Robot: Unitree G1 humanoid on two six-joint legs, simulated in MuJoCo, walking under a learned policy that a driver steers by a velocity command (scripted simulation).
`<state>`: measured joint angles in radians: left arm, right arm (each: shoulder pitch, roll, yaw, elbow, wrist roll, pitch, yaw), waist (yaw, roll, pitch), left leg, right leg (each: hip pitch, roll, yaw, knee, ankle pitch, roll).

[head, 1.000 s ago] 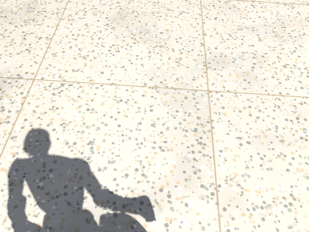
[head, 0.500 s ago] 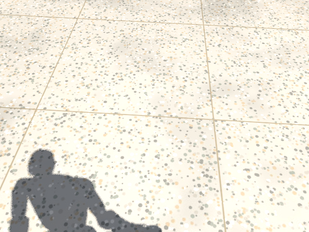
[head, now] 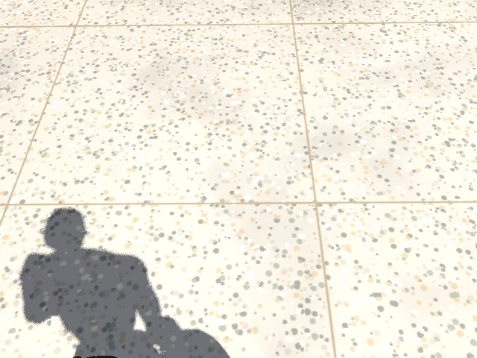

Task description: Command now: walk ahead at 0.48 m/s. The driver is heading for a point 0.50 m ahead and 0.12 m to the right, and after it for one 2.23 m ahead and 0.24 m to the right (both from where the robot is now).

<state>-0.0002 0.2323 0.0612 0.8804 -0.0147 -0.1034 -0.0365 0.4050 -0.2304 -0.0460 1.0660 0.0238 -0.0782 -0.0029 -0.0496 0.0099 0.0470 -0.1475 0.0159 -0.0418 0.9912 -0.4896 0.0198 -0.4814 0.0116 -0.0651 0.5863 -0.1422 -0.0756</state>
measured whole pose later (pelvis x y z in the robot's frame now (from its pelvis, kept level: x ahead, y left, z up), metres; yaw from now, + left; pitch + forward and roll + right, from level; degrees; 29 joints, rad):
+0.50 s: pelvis +0.27 +0.03 +0.00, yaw -2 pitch +2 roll -2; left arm 0.42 0.24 0.06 1.04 -0.02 -0.06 0.01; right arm -0.02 -0.23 -0.05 0.86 0.02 -0.10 0.03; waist 0.08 0.02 0.01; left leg -0.50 0.05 0.01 0.48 -0.03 0.06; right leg 0.06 0.01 -0.02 0.32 -0.42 0.00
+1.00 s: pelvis +0.54 +0.01 +0.01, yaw -17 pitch +2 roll +2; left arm 0.05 0.23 0.07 0.80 -0.02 -0.03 -0.05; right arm 0.31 -0.25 -0.08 0.98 0.01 -0.07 -0.02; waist -0.06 -0.02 0.03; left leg 0.11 0.02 0.30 0.26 -0.38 -0.04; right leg -0.63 -0.08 -0.05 0.67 -0.07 -0.08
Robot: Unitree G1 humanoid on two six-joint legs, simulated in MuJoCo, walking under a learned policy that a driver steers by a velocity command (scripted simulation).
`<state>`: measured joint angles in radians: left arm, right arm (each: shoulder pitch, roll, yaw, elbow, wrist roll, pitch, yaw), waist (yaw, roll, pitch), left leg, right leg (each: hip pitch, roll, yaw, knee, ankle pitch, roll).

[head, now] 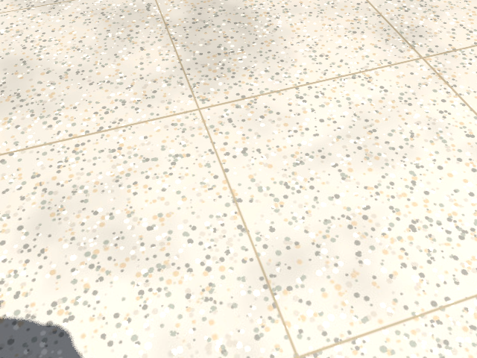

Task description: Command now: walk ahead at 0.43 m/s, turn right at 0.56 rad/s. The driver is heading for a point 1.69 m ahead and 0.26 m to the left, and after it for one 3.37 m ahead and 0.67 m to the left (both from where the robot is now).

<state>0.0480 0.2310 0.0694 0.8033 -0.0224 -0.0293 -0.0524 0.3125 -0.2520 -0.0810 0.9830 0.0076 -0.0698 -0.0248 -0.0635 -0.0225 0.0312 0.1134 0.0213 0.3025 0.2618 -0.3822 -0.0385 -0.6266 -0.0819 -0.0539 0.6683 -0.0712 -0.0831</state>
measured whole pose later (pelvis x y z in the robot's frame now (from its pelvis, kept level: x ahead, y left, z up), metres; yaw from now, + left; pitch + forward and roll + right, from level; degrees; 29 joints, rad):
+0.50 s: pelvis +0.18 -0.03 +0.01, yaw -8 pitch +2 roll -1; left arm 0.16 0.24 0.05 0.85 0.01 -0.03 0.01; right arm 0.11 -0.26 -0.06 0.89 0.00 -0.03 -0.02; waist 0.01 0.04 0.02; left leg -0.44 0.08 -0.04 0.60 -0.14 -0.04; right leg -0.22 0.10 0.00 0.41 -0.22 -0.08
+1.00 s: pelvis +0.16 -0.06 +0.02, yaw -7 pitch +0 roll +3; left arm 0.36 0.24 0.06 0.94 0.01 -0.03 0.03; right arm 0.14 -0.30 -0.10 0.97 0.03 0.01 -0.04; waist 0.03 0.03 -0.02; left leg -0.55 -0.03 -0.11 0.96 -0.28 0.02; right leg -0.15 -0.02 -0.01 0.42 -0.28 -0.04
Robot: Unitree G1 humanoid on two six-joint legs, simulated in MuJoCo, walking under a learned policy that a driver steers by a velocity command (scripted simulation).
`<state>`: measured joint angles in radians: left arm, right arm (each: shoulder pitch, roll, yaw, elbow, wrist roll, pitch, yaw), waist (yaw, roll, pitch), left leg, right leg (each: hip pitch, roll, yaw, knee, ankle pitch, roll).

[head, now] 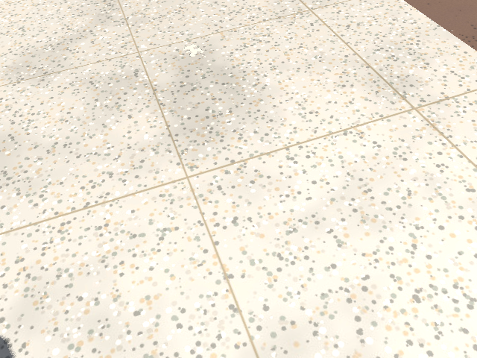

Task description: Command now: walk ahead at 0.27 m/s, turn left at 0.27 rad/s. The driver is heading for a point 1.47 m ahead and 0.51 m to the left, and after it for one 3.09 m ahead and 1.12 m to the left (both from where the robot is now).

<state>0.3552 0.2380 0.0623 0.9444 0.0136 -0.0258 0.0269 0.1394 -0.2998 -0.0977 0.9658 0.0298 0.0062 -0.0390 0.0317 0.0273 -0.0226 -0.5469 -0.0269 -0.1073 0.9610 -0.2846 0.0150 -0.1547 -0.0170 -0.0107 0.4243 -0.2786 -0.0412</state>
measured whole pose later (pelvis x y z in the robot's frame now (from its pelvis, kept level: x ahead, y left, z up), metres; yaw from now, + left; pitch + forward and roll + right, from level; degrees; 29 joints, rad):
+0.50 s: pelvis +0.16 +0.10 -0.04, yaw +17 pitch +2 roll +0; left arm 0.39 0.26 0.08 0.96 -0.01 -0.06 0.02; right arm 0.06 -0.28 -0.09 0.78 0.03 -0.04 0.05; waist 0.04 0.00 0.04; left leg -0.51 -0.02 0.08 0.68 -0.19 0.11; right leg -0.07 -0.14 -0.13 0.88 -0.53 0.06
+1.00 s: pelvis +0.45 +0.21 -0.03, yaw +33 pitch +3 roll -1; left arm 0.02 0.26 0.05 0.71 0.01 -0.14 -0.03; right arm 0.39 -0.30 -0.08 0.82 0.02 -0.04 -0.02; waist -0.07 0.02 0.02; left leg -0.12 -0.09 -0.20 0.79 -0.48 0.06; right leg -0.49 0.04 -0.01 0.53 -0.08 -0.04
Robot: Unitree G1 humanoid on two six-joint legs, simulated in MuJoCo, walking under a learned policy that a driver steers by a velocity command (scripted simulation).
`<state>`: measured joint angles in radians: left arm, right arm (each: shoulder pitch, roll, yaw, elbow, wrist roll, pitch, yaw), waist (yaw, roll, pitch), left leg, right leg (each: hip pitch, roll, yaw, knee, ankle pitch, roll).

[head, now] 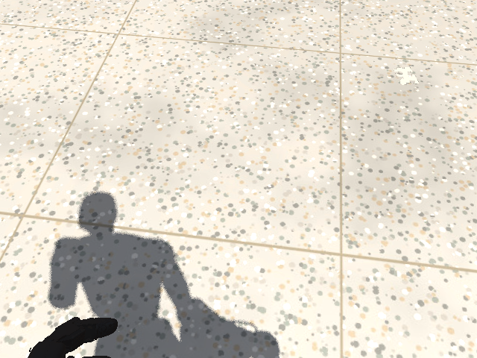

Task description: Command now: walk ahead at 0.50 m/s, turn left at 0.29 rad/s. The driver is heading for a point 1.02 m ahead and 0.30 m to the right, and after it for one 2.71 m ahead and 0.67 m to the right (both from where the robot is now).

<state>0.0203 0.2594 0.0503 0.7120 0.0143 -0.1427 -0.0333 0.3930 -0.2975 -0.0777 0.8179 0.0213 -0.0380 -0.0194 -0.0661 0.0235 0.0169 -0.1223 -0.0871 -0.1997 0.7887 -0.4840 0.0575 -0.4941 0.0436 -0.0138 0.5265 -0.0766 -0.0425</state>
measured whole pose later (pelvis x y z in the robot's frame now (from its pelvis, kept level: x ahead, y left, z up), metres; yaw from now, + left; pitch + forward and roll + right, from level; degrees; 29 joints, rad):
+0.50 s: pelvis +0.28 +0.05 +0.01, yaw -1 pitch +3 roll -1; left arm 0.40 0.30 0.05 0.88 -0.02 -0.06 0.00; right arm 0.04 -0.26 -0.04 0.65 0.00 -0.10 0.02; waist 0.08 -0.01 0.02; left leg -0.47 0.02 0.02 0.56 -0.14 0.04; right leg -0.17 -0.01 0.06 0.79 -0.50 0.00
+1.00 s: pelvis +0.53 -0.02 -0.01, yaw -18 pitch +2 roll +2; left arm 0.07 0.28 0.06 0.65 -0.02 -0.03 -0.05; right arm 0.32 -0.30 -0.08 0.84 0.01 -0.04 -0.02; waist -0.05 -0.02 0.05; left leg -0.02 0.10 0.23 0.71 -0.51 -0.05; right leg -0.52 0.01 -0.06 0.65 -0.16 -0.11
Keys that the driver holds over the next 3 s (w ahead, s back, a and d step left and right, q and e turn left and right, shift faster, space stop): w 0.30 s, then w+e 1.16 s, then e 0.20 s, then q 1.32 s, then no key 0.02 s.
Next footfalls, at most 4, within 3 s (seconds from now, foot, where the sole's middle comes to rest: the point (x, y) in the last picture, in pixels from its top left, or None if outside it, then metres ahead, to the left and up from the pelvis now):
0.46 left None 0.41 0.16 -0.76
0.98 right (281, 287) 0.65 -0.14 -0.76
1.46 left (249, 195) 0.99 -0.07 -0.76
1.88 right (332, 211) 0.91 -0.34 -0.76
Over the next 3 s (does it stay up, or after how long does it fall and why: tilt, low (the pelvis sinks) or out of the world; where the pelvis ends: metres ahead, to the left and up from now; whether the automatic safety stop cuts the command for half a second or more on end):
stays up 0.94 -0.18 0.02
